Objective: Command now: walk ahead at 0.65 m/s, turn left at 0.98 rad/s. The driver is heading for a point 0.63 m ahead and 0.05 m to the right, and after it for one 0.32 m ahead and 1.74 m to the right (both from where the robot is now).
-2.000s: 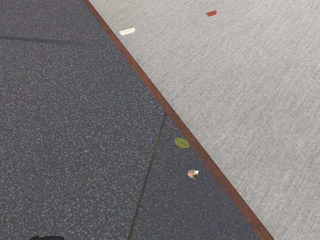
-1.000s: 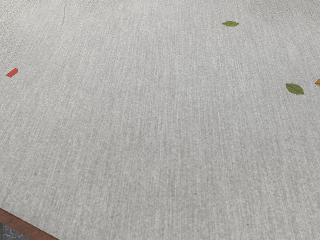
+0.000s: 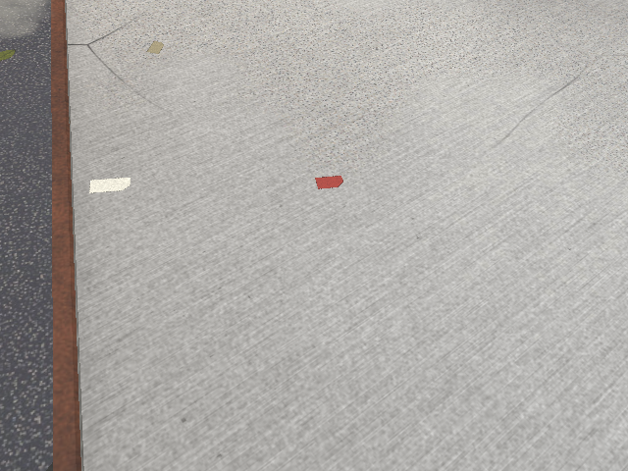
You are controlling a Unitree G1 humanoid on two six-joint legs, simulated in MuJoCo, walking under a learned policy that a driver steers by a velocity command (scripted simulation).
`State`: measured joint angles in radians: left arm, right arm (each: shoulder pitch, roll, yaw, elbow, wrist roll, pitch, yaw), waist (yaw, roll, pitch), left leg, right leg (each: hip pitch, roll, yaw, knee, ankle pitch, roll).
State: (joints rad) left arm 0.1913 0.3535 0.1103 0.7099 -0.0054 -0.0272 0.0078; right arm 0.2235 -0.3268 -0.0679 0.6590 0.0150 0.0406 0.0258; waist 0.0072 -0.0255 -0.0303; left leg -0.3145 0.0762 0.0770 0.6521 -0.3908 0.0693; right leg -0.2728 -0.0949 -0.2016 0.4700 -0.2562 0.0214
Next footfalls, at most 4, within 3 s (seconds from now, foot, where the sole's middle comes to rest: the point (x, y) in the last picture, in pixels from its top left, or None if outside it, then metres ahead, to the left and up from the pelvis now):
0.02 left None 0.01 0.10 -0.77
0.36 right None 0.40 -0.04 -0.77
0.78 left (203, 374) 0.72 0.24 -0.77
1.26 right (321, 264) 1.06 -0.03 -0.77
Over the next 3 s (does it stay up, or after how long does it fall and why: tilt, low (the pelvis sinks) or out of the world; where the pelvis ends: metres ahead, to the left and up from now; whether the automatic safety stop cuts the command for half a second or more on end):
stays up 1.60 -0.57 0.00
